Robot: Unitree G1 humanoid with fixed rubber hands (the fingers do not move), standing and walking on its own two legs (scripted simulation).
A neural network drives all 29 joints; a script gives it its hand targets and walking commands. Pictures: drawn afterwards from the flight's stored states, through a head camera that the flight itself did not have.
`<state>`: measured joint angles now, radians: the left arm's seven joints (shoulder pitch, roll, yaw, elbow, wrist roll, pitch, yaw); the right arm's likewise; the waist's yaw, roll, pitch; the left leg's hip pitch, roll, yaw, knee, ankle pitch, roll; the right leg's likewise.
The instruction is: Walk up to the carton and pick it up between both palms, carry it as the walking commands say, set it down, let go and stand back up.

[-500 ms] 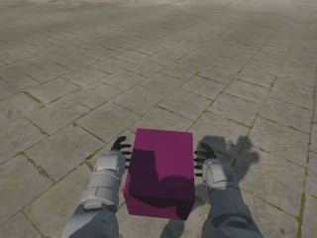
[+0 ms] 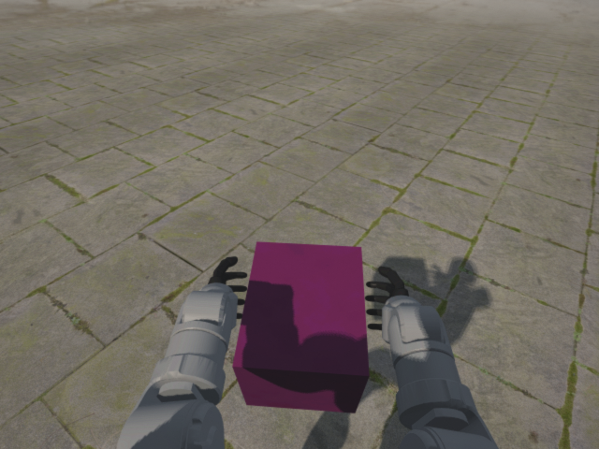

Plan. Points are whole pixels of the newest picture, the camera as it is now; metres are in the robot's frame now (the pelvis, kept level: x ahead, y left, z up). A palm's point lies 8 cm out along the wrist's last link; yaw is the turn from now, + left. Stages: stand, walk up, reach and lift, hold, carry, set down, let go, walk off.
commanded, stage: reach and lift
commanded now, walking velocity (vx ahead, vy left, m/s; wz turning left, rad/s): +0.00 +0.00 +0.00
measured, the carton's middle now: (304, 325) +0.35 +0.01 -0.03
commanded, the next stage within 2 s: hold in 0.20 s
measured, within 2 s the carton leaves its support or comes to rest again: neither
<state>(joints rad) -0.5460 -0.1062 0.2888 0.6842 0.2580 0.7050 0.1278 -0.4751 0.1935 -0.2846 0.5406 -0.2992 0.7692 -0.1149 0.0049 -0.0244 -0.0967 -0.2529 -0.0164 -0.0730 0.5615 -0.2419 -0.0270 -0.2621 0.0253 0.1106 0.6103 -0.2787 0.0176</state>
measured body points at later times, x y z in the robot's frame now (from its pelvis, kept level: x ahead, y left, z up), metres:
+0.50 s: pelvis -0.01 +0.00 +0.00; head -0.08 +0.00 +0.44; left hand +0.32 +0.14 +0.05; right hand +0.31 -0.12 +0.06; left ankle +0.04 +0.14 -0.73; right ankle +0.04 -0.13 -0.73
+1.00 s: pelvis -0.04 +0.04 +0.00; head -0.05 +0.08 +0.45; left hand +0.27 +0.22 +0.07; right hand +0.30 -0.04 +0.09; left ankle +0.04 +0.14 -0.73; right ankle -0.05 -0.13 -0.68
